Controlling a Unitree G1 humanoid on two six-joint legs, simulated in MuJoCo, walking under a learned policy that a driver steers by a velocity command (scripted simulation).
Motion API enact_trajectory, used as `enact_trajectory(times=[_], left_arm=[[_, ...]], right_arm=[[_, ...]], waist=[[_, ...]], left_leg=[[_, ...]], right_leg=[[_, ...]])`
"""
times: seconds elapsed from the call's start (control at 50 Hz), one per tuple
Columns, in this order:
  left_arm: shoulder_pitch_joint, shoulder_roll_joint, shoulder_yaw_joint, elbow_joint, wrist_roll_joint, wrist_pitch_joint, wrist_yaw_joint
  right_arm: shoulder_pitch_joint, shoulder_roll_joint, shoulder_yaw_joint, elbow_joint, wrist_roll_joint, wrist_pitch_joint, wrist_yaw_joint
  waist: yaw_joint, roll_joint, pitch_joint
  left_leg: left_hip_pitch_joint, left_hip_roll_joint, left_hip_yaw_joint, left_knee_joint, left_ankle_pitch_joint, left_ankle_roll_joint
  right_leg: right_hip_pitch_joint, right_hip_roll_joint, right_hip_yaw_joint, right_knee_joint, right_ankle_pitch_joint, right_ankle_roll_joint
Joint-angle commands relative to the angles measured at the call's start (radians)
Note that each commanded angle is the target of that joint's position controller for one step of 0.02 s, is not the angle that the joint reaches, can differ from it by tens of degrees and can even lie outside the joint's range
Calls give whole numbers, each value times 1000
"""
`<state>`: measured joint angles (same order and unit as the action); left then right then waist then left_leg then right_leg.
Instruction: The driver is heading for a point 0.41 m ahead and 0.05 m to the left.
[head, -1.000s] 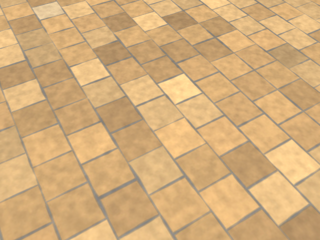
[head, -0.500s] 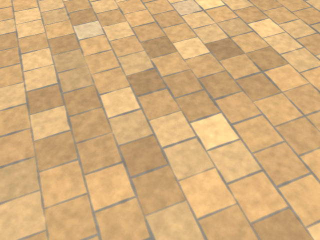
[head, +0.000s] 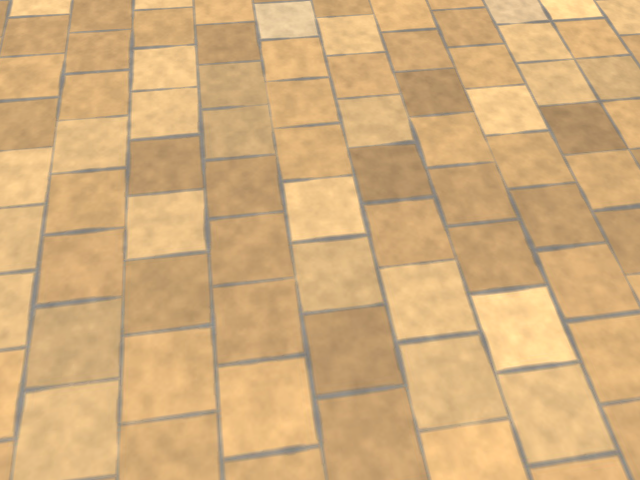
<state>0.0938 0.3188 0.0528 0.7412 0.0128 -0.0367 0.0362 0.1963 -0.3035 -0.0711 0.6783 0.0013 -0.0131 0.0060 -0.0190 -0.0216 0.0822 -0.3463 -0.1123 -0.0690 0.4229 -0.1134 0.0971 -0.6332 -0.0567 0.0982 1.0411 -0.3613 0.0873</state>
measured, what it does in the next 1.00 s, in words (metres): steps on the spot, turning left: right foot, then left foot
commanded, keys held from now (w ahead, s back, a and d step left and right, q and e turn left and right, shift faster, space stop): q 0.50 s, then no key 0.38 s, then w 0.08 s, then no key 0.04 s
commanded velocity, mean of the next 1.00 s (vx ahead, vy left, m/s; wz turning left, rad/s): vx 0.04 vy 0.00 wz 0.42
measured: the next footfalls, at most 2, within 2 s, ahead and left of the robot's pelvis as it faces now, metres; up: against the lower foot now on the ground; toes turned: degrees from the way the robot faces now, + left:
right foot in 0.24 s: +0.18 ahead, -0.15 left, +0.00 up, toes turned +15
left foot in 0.66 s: +0.06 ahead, +0.10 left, +0.00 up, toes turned +22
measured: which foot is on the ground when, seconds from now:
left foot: down 0.00-0.24, up 0.26-0.64, down 0.66-1.00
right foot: up 0.00-0.22, down 0.24-0.66, up 0.68-1.00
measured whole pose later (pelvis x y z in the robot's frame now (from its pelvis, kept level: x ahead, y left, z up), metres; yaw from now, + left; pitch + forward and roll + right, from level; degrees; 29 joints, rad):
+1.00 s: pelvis +0.06 +0.00 +0.00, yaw +24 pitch +0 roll +0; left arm 0.20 0.29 0.06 0.82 -0.01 0.02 0.02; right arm 0.15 -0.23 -0.03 0.73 0.00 0.02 -0.01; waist 0.01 -0.03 0.01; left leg -0.23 -0.06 -0.01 0.48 -0.26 0.06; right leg -0.23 -0.05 -0.01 0.58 -0.35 0.05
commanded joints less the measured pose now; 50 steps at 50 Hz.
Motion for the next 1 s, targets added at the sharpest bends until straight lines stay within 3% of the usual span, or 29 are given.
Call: enact_trajectory(times=[0.02,0.1,0.18,0.22,0.24,0.26,0.28,0.3,0.32,0.34,0.36,0.4,0.46,0.52,0.58,0.62,0.64,0.66,0.68,0.7,0.72,0.76,0.82,0.88,0.92,0.96,1.0], left_arm=[[99,71,21,-30,2,13,8],[8,72,22,-63,-8,15,0],[-2,87,29,-76,-12,-7,-13],[57,92,38,-61,-16,-21,-21],[82,127,48,-58,-7,-25,-19],[59,200,62,-77,9,-16,-9],[96,201,66,-58,36,-6,-14],[83,151,55,-76,23,-5,-17],[59,107,45,-84,13,-2,-14],[31,88,39,-92,2,5,-12],[14,86,37,-92,-7,11,-8],[15,94,39,-90,1,25,1],[42,117,51,-83,5,38,9],[27,148,64,-82,-4,43,2],[29,160,66,-68,-23,43,-13],[6,154,61,-59,-43,44,-16],[56,121,50,-33,-45,41,-19],[96,52,26,-30,-7,37,-28],[54,32,17,-72,15,33,-24],[-5,100,38,-74,2,38,-12],[5,114,47,-63,-14,43,-11],[48,114,55,-21,-8,56,-2],[88,74,46,3,-15,57,-5],[45,41,26,-2,-15,56,-8],[46,47,22,2,-18,53,-13],[55,74,27,9,-27,43,-17],[88,42,16,32,-14,27,-18]], right_arm=[[-22,-167,-47,-76,10,7,-25],[-20,-167,-47,-83,7,35,-41],[-20,-158,-45,-90,9,45,-39],[-54,-145,-39,-103,22,50,-41],[-36,-116,-31,-109,20,50,-42],[48,-56,-16,-110,2,49,-40],[44,-117,-32,-132,8,41,-39],[74,-194,-56,-104,2,39,-39],[61,-207,-67,-83,13,48,-39],[62,-183,-65,-67,19,64,-44],[51,-163,-61,-74,19,74,-44],[20,-111,-46,-93,28,80,-37],[-41,-88,-36,-129,25,77,-30],[-53,-79,-28,-142,17,76,-17],[-28,-88,-32,-135,13,78,-7],[42,-80,-35,-102,9,75,1],[57,-95,-38,-93,5,73,-1],[69,-162,-50,-102,1,71,-13],[28,-209,-49,-125,-24,63,-15],[36,-163,-39,-118,-42,41,-11],[3,-135,-26,-101,-41,25,-10],[-68,-115,-19,-90,-17,9,-13],[-88,-67,2,-66,-16,5,-21],[-81,-72,0,-41,-15,11,-21],[-49,-83,-1,-12,-12,17,-20],[-33,-136,-16,7,5,23,-20],[-88,-74,8,13,2,19,-23]], waist=[[40,99,-236],[9,139,-201],[7,176,-192],[50,181,-188],[46,139,-201],[-21,-109,-229],[-8,-293,-206],[0,-185,-204],[2,-115,-191],[-5,-86,-172],[-2,-93,-153],[10,-132,-134],[46,-168,-159],[54,-177,-181],[47,-179,-177],[2,-155,-170],[1,-107,-166],[32,108,-198],[30,308,-168],[-28,224,-172],[-2,207,-150],[22,186,-125],[44,163,-149],[12,160,-141],[-8,159,-145],[-13,176,-82],[38,124,-35]], left_leg=[[102,241,-205,-59,458,159],[97,225,-288,-55,173,124],[157,232,-388,19,237,114],[157,194,-408,76,223,70],[94,149,-379,142,83,25],[-35,23,-220,351,-331,-39],[-228,-54,-106,541,-597,-93],[-254,13,-114,714,-552,-129],[-264,32,-100,775,-479,-149],[-267,46,-85,804,-432,-172],[-277,60,-70,819,-387,-187],[-250,71,-4,752,-328,-201],[-225,108,30,605,-314,-207],[-101,133,63,446,-298,-186],[-8,117,91,287,-271,-151],[126,92,121,49,-100,-101],[233,96,92,-55,6,-71],[375,277,-146,-92,237,-18],[303,479,-355,-95,346,159],[228,475,-344,-108,278,219],[206,420,-269,-110,232,187],[206,351,-188,-102,216,118],[196,309,-115,-85,332,115],[213,302,-120,-71,276,118],[206,305,-168,-121,-47,129],[157,314,-243,-178,-389,131],[75,279,-219,-146,-359,88]], right_leg=[[97,28,-15,-92,103,24],[115,55,9,-243,144,23],[179,86,23,-398,81,-1],[302,80,5,-619,215,-33],[424,-15,56,-684,352,-71],[554,-239,246,-667,650,-173],[579,-368,465,-693,792,-350],[575,-367,416,-679,773,-371],[563,-297,292,-656,728,-326],[551,-237,202,-649,673,-286],[534,-221,161,-656,642,-278],[506,-172,65,-689,599,-276],[566,-205,32,-699,589,-303],[531,-228,-6,-703,569,-308],[517,-242,-4,-682,528,-304],[468,-220,-29,-622,465,-260],[398,-188,-62,-573,370,-198],[254,-100,-157,-387,107,-95],[100,7,-175,-255,-255,-26],[118,-13,-85,-96,-284,-15],[116,-17,-63,-36,-239,-19],[106,-22,-49,-23,-135,-11],[191,-12,-59,-61,-45,8],[261,-11,-74,-260,-42,8],[311,2,-98,-366,-37,-4],[319,36,-142,-435,-26,-37],[441,28,-123,-644,96,-80]])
